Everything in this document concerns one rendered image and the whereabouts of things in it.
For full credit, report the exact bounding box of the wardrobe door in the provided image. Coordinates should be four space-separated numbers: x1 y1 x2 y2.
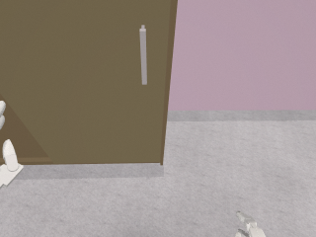
0 94 48 158
0 0 171 164

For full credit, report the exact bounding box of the handle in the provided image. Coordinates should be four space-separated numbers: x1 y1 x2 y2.
139 25 147 85

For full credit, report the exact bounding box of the left robot hand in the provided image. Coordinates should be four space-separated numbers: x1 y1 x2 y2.
0 101 24 190

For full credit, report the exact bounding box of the right robot hand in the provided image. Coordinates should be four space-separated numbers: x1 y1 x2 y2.
235 210 266 237

